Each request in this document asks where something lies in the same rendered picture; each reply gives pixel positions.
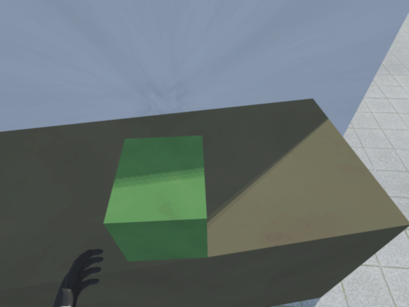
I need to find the robot left hand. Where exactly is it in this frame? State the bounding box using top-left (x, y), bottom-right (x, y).
top-left (53, 249), bottom-right (103, 307)

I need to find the pedestal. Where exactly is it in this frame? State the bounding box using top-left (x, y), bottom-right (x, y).
top-left (0, 98), bottom-right (409, 307)

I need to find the carton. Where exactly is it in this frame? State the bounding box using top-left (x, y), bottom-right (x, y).
top-left (104, 136), bottom-right (208, 262)

